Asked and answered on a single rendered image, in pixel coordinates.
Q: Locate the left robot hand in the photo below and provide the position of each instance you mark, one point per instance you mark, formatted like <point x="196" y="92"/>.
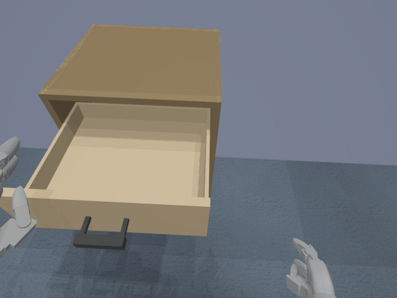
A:
<point x="15" y="230"/>

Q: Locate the drawer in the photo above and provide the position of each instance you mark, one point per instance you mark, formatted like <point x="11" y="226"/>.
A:
<point x="149" y="164"/>

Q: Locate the right robot hand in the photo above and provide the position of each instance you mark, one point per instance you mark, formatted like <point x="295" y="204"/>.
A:
<point x="316" y="277"/>

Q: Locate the cabinet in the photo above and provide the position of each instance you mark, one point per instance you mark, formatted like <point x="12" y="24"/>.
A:
<point x="140" y="65"/>

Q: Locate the handle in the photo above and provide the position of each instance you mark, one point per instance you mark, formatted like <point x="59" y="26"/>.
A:
<point x="112" y="242"/>

